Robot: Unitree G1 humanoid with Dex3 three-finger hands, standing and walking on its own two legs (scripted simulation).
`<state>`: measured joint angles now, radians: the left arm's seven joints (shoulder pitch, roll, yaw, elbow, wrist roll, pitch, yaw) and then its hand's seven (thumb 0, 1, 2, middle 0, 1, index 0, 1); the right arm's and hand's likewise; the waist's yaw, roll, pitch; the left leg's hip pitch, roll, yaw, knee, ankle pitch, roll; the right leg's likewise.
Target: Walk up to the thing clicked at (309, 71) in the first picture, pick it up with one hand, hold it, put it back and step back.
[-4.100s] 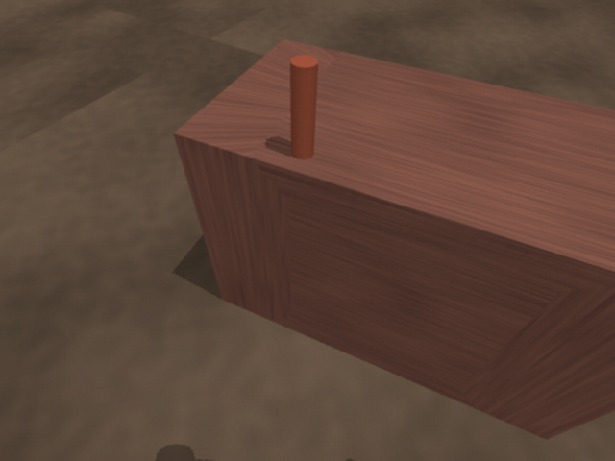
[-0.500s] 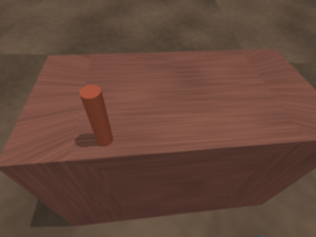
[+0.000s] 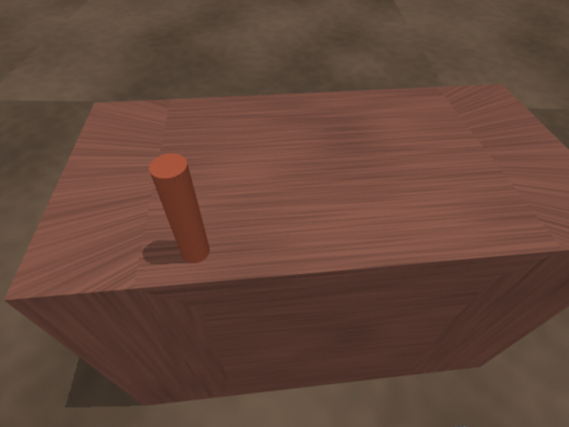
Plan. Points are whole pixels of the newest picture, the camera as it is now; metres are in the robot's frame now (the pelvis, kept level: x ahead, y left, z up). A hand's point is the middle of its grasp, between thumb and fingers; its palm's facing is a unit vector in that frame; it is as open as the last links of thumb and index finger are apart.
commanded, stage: stand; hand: left
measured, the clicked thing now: (183, 214) +0.40 +0.15 +0.07
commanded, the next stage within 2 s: rise first in 1.88 s
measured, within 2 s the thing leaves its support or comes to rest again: neither
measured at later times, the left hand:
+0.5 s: hand out of the picture +0.07 +0.26 -0.16, palm faces -0.04 -0.94 -0.34, open 7.4 cm
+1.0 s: hand out of the picture +0.07 +0.26 -0.16, palm faces -0.03 -0.94 -0.34, open 7.4 cm
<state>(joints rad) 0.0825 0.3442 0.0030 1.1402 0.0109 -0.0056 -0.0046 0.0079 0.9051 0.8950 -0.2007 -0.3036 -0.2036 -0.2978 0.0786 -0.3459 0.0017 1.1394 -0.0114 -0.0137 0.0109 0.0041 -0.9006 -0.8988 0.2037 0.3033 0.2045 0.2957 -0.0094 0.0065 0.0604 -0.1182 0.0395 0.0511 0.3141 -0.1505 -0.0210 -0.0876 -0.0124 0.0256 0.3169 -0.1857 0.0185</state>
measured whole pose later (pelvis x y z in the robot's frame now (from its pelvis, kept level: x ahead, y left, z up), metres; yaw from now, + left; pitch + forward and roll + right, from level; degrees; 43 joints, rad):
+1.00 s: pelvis +0.00 +0.01 +0.00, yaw +1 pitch -2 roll +0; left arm 0.12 0.35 -0.01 1.12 0.02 0.00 0.00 0.01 0.90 0.89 -0.20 -0.30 -0.20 -0.30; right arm 0.10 -0.35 0.00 1.14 -0.01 -0.01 0.01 0.00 -0.90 -0.90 0.20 0.30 0.20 0.30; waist -0.01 0.00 0.05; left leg -0.12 0.02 0.05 0.32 -0.15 -0.01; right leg -0.09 -0.03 0.02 0.32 -0.19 0.03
